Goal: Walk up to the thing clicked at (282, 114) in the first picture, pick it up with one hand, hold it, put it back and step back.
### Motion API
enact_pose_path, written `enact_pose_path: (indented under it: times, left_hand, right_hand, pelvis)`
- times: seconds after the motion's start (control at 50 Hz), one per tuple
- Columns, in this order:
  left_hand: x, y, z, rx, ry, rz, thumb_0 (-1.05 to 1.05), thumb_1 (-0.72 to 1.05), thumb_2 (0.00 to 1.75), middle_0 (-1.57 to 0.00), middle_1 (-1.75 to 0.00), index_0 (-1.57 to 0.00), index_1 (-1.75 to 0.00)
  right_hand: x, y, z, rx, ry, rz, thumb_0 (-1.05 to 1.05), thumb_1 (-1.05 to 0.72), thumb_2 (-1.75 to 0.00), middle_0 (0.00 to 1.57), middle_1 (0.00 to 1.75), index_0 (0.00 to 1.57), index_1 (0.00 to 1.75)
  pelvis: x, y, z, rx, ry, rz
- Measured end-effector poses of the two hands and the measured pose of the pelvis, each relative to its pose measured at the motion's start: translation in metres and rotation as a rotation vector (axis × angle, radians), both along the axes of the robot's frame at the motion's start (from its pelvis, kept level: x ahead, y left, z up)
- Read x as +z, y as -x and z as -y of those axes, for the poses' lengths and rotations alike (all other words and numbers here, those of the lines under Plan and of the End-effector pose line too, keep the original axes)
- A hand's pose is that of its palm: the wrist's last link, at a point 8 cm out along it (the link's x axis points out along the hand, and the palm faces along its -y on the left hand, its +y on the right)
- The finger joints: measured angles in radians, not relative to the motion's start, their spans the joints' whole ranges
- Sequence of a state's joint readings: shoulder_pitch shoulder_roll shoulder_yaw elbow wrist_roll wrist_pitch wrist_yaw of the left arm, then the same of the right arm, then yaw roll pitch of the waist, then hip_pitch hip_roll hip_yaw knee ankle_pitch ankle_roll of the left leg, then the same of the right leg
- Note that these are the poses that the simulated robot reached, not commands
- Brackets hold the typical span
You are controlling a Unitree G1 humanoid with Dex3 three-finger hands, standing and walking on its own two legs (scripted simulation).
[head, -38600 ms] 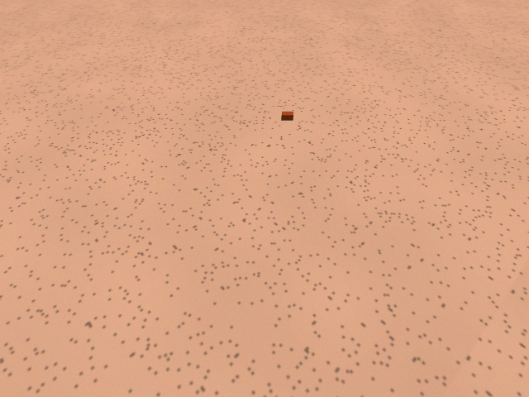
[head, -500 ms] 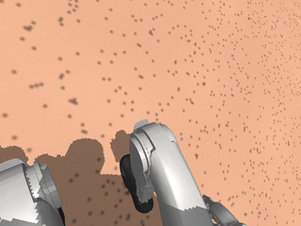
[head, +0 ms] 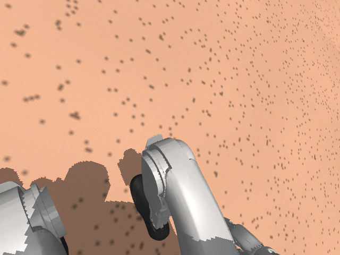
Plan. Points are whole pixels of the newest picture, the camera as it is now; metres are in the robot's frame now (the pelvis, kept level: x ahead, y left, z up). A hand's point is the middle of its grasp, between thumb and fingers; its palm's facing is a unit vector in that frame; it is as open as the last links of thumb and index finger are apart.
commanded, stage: open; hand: left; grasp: from above
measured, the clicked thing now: out of the picture +0.46 +0.39 -0.28
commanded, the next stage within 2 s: withdraw in 0.74 s
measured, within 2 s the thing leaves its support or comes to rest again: neither
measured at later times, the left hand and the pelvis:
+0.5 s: hand out of the picture +0.45 +0.37 -0.23, palm faces -0.44 -0.16 -0.88, open 12.1 cm; pelvis +0.00 +0.00 +0.00, yaw +0 degrees
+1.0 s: hand out of the picture +0.45 +0.37 -0.22, palm faces -0.40 -0.16 -0.90, open 13.9 cm; pelvis +0.00 +0.00 +0.00, yaw +0 degrees
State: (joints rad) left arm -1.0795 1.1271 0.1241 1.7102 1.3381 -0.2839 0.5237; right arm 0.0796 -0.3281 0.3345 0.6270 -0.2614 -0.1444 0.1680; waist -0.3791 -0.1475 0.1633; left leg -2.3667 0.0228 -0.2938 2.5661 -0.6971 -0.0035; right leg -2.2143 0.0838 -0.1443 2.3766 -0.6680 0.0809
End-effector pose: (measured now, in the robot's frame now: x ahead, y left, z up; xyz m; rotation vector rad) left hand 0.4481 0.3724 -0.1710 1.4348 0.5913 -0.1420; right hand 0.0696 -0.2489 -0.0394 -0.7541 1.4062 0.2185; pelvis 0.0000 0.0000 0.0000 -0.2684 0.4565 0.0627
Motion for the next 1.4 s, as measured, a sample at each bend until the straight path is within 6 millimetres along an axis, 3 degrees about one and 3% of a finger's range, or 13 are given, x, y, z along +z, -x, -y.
enact_pose_path:
  times: [0.22, 0.54, 1.0, 1.1, 1.2, 1.32, 1.4]
  left_hand:
    - [-0.001, -0.002, 0.002, 0.003, -0.001, 0.004, -0.02, 0.11, 0.45, -0.57, -0.51, -0.64, -0.50]
    - [-0.003, -0.004, 0.001, 0.007, 0.004, -0.003, 0.00, -0.21, 0.74, -0.33, -0.76, -0.34, -0.75]
    - [0.005, -0.009, -0.001, 0.006, 0.001, 0.038, 0.00, -0.47, 0.96, -0.10, -1.00, -0.11, -0.98]
    - [0.031, -0.024, -0.007, 0.008, -0.037, 0.125, 0.00, -0.48, 0.97, -0.09, -1.02, -0.11, -1.00]
    - [0.081, -0.031, -0.020, 0.037, -0.094, 0.173, 0.00, -0.49, 0.97, -0.09, -1.01, -0.10, -1.00]
    - [0.143, -0.025, -0.036, 0.095, -0.130, 0.079, 0.00, -0.49, 0.98, -0.09, -1.01, -0.09, -1.00]
    - [0.162, -0.015, -0.036, 0.099, -0.098, -0.030, 0.00, -0.49, 0.98, -0.09, -1.01, -0.09, -1.00]
  right_hand:
    - [0.001, 0.001, -0.002, 0.007, -0.009, -0.003, 0.00, -0.89, -0.89, 0.20, 0.30, 0.20, 0.30]
    - [0.005, 0.001, 0.001, 0.001, -0.003, -0.019, 0.00, -0.89, -0.89, 0.20, 0.30, 0.20, 0.30]
    - [0.007, 0.000, 0.002, 0.002, -0.001, -0.007, 0.00, -0.90, -0.89, 0.20, 0.30, 0.20, 0.30]
    - [0.007, 0.001, 0.002, -0.024, -0.014, -0.006, 0.00, -0.90, -0.89, 0.20, 0.30, 0.20, 0.30]
    - [0.003, -0.007, 0.004, -0.083, -0.051, 0.019, 0.00, -0.90, -0.89, 0.20, 0.30, 0.20, 0.30]
    - [0.000, -0.025, 0.005, -0.149, -0.100, 0.075, 0.00, -0.90, -0.90, 0.20, 0.30, 0.20, 0.30]
    - [0.006, -0.031, 0.007, -0.163, -0.098, 0.094, 0.00, -0.90, -0.90, 0.20, 0.30, 0.20, 0.30]
  pelvis:
    - [0.000, 0.000, 0.001, -0.003, 0.002, 0.001]
    - [0.003, -0.002, 0.001, -0.003, 0.005, -0.010]
    - [0.004, 0.000, 0.001, -0.002, 0.003, -0.009]
    - [0.006, -0.003, 0.001, 0.002, 0.002, -0.031]
    - [0.013, -0.007, 0.002, 0.012, -0.006, -0.081]
    - [0.031, -0.004, 0.002, 0.037, -0.031, -0.106]
    - [0.046, 0.002, 0.003, 0.052, -0.040, -0.107]
